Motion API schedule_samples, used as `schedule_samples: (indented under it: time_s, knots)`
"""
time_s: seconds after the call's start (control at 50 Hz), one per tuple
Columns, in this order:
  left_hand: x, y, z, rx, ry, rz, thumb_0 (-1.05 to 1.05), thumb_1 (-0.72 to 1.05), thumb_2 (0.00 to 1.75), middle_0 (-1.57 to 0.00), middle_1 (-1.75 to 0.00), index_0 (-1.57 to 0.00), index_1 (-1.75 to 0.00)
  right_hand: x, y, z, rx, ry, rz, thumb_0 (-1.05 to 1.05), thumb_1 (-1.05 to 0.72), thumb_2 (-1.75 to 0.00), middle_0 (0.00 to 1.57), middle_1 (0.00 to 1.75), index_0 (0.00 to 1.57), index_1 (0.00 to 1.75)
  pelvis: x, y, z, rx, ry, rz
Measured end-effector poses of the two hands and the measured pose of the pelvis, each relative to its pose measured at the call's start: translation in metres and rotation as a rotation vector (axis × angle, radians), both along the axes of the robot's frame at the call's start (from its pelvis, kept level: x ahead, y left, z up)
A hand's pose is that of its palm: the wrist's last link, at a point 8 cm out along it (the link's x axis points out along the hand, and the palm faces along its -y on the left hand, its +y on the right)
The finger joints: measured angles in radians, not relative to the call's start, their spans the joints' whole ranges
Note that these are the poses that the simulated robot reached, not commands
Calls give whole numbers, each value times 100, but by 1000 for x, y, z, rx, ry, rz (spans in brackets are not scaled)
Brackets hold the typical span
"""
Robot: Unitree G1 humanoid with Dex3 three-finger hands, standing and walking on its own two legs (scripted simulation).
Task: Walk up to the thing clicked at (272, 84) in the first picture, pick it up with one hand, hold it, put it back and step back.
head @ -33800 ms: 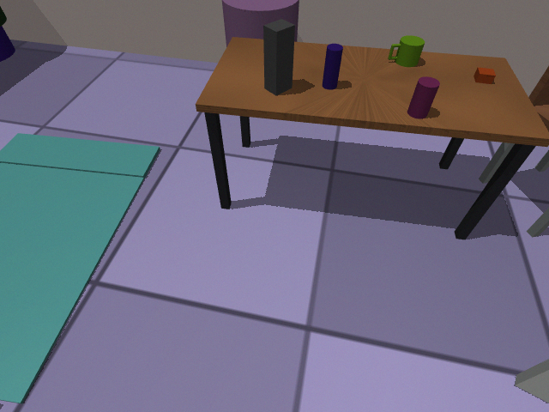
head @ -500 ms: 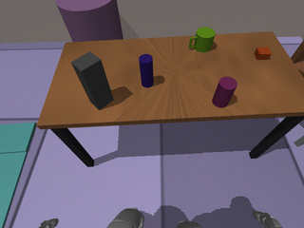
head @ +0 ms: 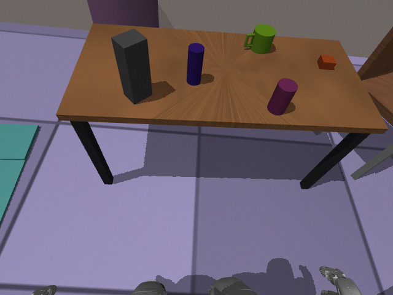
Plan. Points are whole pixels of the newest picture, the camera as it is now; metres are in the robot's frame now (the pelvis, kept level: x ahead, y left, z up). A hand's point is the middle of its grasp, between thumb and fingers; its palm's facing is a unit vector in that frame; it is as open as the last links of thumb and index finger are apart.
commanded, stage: step back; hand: left
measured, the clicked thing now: (134, 69) +0.76 +0.21 -0.07
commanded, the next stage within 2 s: none
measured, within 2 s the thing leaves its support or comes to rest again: neither
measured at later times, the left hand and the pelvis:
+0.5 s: hand out of the picture -0.05 +0.24 -0.14, palm faces +0.06 -0.90 -0.43, open 7.4 cm; pelvis -0.17 -0.04 -0.01, yaw +5 degrees
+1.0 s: hand out of the picture -0.31 +0.20 -0.14, palm faces +0.01 -0.91 -0.42, open 7.4 cm; pelvis -0.34 -0.07 -0.01, yaw -1 degrees
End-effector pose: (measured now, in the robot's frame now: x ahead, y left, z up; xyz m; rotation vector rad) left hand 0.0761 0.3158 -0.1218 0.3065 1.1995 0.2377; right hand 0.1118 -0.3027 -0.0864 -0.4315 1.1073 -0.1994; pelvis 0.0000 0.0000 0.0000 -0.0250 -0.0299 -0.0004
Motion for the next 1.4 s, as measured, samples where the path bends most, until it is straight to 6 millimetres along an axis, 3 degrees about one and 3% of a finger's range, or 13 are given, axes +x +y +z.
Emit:
schedule_samples:
  time_s: [0.14,0.26,0.42,0.56,0.66,0.74,0.86,0.92,1.02,1.12,1.22,1.32,1.4]
  knots:
    - [-63,-22,-4,42,61,-36,1,90,90,-21,-30,-20,-30,-35,-30,-24,35,-67,-10,0,-90,-89,21,30,21,30,-55,-22,-17,12,-19,-46]
    - [-115,-43,23,55,55,-17,1,90,90,-21,-30,-20,-30,-92,-43,-33,80,-2,-57,0,-90,-89,21,30,20,30,-89,-35,-4,63,-18,-37]
    - [-124,-40,35,103,-69,-21,1,90,90,-21,-30,-21,-30,-176,-47,-42,60,134,-38,0,-90,-89,21,30,20,30,-136,-40,-4,50,11,37]
    - [-153,-33,9,52,-151,-8,1,90,90,-21,-30,-20,-30,-224,-32,-41,33,154,7,0,-90,-89,21,30,20,30,-194,-34,-17,70,-26,80]
    - [-198,-42,6,0,-97,15,1,90,90,-21,-30,-20,-30,-248,-32,-21,19,106,22,0,-90,-89,21,30,21,30,-224,-34,-6,13,-25,78]
    - [-242,-46,5,-7,-54,23,1,90,90,-21,-30,-20,-30,-251,-38,-8,7,43,32,0,-90,-89,21,30,21,30,-249,-40,-1,5,-2,48]
    - [-310,-56,-2,39,25,-9,1,90,90,-21,-30,-20,-30,-263,-56,-17,28,-55,46,0,-90,-89,21,30,21,30,-299,-56,-13,23,1,-8]
    - [-346,-68,2,52,52,-5,1,90,90,-21,-30,-20,-30,-285,-66,-29,53,-59,25,0,-90,-89,21,30,21,30,-324,-63,-15,-25,-28,6]
    - [-394,-70,22,79,72,22,1,90,90,-21,-30,-21,-30,-337,-67,-31,97,5,-13,0,-90,-89,21,30,20,30,-347,-68,-3,55,-11,-13]
    - [-410,-59,31,112,16,31,1,90,90,-21,-30,-21,-30,-392,-70,-42,88,89,-11,0,-90,-89,21,30,20,30,-370,-65,-5,44,2,39]
    - [-421,-39,23,105,-59,60,1,90,90,-21,-30,-21,-30,-429,-59,-47,70,169,12,0,-90,-89,21,30,20,30,-389,-57,-12,50,-19,90]
    - [-435,-41,15,52,-17,72,1,90,90,-21,-30,-20,-30,-447,-49,-31,82,127,-7,1,-90,-89,21,30,21,30,-392,-54,-4,41,-23,86]
    - [-437,-50,13,21,-6,60,1,90,90,-21,-30,-20,-30,-444,-56,-24,75,105,-8,1,-90,-89,21,30,21,30,-391,-60,0,35,-17,73]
